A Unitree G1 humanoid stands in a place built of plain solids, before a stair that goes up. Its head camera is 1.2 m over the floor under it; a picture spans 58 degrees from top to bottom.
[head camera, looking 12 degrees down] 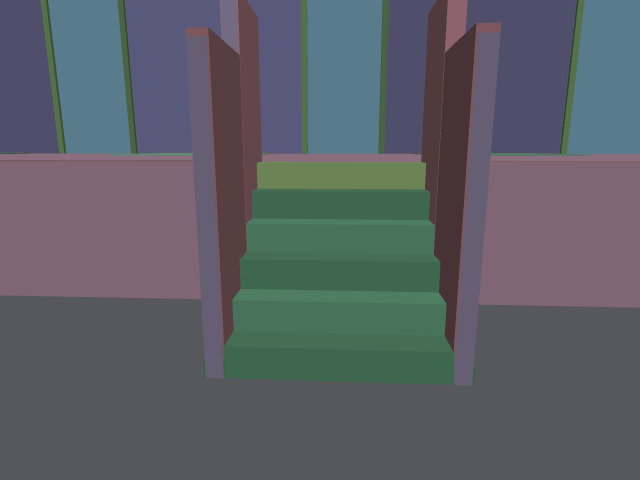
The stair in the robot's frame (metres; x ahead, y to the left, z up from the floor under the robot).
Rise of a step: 0.18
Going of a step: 0.20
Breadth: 1.20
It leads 3 degrees to the right of straight ahead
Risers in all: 6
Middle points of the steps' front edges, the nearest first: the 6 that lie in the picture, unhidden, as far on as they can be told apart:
2.07 -0.09 0.18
2.27 -0.10 0.37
2.47 -0.11 0.55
2.67 -0.12 0.73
2.87 -0.13 0.92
3.07 -0.14 1.10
